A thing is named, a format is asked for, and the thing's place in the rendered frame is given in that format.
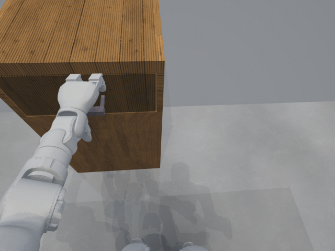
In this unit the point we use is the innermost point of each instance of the robot left shin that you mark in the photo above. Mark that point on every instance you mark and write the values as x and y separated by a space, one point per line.
137 241

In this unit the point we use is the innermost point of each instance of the robot left upper arm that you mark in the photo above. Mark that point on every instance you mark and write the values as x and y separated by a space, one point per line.
33 208

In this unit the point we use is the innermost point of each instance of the drawer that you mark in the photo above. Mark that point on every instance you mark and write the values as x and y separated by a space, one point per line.
37 95

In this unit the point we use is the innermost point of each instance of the handle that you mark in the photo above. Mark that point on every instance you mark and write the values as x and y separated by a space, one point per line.
97 110

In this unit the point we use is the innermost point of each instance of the robot left hand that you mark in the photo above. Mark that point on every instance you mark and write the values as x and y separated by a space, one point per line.
75 93

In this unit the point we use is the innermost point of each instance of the cabinet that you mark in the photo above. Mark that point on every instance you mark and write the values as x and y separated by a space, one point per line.
43 37

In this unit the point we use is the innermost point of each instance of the robot left forearm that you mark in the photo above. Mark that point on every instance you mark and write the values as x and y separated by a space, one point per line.
54 153

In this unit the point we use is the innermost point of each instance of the robot right shin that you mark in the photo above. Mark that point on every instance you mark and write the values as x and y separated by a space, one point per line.
187 244

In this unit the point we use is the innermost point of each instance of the robot shin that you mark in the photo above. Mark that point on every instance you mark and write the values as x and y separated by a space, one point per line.
187 244
137 241

